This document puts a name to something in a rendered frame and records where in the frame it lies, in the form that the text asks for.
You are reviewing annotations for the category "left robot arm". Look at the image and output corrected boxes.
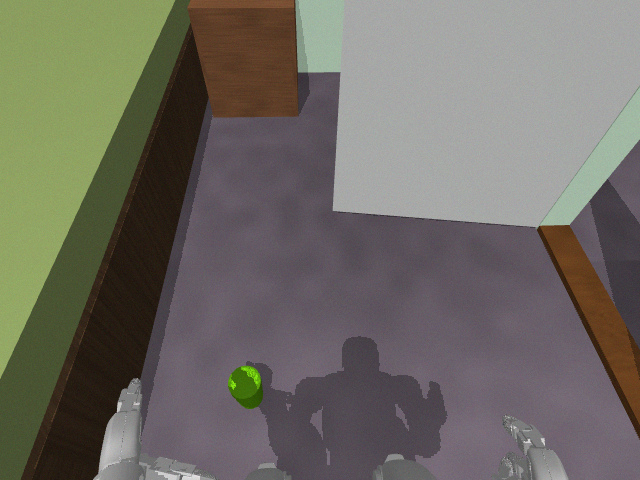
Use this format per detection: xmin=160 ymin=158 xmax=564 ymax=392
xmin=93 ymin=462 xmax=145 ymax=480

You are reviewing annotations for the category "right robot hand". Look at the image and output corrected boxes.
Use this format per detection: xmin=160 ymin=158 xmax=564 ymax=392
xmin=492 ymin=415 xmax=569 ymax=480

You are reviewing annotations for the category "bed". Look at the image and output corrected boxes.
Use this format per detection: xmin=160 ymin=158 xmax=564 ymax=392
xmin=0 ymin=0 xmax=209 ymax=480

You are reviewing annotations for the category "cup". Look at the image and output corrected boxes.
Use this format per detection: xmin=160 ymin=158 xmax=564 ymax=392
xmin=228 ymin=366 xmax=263 ymax=409

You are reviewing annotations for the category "left robot hand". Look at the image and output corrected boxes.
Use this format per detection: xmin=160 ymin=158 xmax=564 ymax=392
xmin=98 ymin=378 xmax=219 ymax=480

